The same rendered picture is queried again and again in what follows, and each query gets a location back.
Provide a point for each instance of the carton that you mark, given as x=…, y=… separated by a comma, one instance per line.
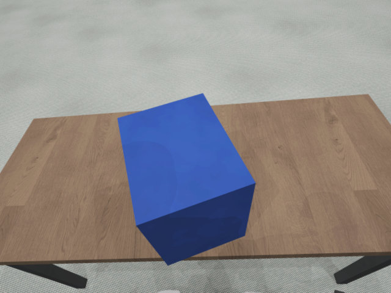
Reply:
x=189, y=187

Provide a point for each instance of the table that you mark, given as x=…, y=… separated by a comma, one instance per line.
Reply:
x=322, y=172

